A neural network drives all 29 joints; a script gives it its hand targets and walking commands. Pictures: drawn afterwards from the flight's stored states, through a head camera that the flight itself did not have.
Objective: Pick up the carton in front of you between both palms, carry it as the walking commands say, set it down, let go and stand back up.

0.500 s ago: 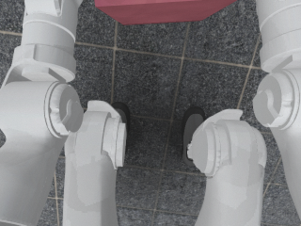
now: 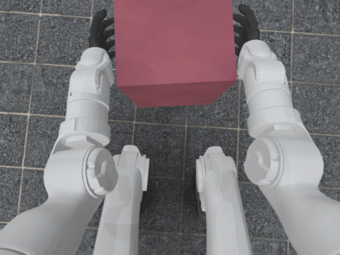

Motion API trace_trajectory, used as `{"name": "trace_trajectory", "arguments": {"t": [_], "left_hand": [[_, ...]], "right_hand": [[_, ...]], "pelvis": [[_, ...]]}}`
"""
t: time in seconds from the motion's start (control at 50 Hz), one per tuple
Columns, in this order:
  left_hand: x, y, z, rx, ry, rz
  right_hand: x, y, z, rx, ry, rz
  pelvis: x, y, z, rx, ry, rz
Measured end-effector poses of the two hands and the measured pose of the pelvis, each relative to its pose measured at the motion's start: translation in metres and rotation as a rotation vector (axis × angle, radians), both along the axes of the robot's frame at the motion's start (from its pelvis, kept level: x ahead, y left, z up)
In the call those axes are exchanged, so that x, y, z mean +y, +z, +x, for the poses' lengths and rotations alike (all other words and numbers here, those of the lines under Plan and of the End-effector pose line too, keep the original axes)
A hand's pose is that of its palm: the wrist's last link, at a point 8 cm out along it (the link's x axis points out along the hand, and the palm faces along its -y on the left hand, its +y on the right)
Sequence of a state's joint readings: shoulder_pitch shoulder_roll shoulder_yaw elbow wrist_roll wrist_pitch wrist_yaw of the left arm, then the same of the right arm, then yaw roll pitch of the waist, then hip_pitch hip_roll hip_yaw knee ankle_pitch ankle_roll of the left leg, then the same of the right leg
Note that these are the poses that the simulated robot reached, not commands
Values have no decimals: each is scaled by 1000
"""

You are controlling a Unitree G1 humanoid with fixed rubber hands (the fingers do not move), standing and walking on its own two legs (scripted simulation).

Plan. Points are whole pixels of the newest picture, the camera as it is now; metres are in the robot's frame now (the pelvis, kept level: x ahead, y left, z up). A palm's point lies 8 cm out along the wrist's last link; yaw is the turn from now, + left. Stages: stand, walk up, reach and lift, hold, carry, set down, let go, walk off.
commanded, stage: reach and lift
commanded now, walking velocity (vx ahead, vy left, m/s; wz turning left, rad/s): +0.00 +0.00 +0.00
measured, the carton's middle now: (173, 55) +0.54 +0.00 -0.13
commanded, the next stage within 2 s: none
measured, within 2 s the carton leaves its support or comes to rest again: neither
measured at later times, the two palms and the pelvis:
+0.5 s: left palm (67, 27) +0.49 +0.15 +0.07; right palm (285, 24) +0.50 -0.15 +0.07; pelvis +0.02 +0.00 +0.12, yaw +0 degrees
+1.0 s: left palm out of the picture +0.43 +0.15 +0.23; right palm out of the picture +0.43 -0.15 +0.23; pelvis +0.07 +0.00 +0.26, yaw -1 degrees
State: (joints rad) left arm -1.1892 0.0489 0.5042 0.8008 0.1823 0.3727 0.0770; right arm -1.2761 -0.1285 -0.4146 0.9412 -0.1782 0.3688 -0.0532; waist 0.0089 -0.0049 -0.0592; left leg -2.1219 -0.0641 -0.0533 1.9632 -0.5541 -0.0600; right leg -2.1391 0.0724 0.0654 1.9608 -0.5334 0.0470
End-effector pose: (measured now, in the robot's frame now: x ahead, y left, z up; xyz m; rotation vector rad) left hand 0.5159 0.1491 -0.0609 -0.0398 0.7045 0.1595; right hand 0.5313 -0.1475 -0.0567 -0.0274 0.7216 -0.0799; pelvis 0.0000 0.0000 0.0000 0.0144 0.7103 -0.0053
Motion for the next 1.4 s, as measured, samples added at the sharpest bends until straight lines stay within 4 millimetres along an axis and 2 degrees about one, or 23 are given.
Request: {"name": "trace_trajectory", "arguments": {"t": [0.06,0.14,0.26,0.42,0.58,0.74,0.94,1.22,1.4], "left_hand": [[-2,22,-7,-1,-11,13],[2,42,-14,-11,0,23],[10,65,-16,-25,23,15],[5,105,-20,-10,5,1],[-2,164,-31,0,-17,2],[1,214,-52,-3,-10,10],[1,273,-78,-22,-2,-8],[-1,356,-105,-28,-23,-9],[-1,407,-118,-53,-44,5]], "right_hand": [[-2,20,-9,-3,-6,4],[2,35,-15,-13,2,14],[9,52,-17,-26,5,28],[4,101,-24,-12,-2,0],[-4,157,-43,-1,-38,15],[-1,202,-64,-5,-42,34],[-1,264,-91,-23,-51,34],[-3,348,-122,-30,-68,26],[-3,400,-139,-55,-76,23]], "pelvis": [[1,16,-9,2,-3,0],[2,33,-17,7,-9,6],[0,51,-17,21,-6,10],[0,90,6,32,-1,-3],[1,141,37,-18,-7,-3],[2,191,56,-98,-9,-2],[1,243,70,-240,-4,-9],[2,303,84,-493,-9,-16],[3,329,95,-657,-9,-20]]}}
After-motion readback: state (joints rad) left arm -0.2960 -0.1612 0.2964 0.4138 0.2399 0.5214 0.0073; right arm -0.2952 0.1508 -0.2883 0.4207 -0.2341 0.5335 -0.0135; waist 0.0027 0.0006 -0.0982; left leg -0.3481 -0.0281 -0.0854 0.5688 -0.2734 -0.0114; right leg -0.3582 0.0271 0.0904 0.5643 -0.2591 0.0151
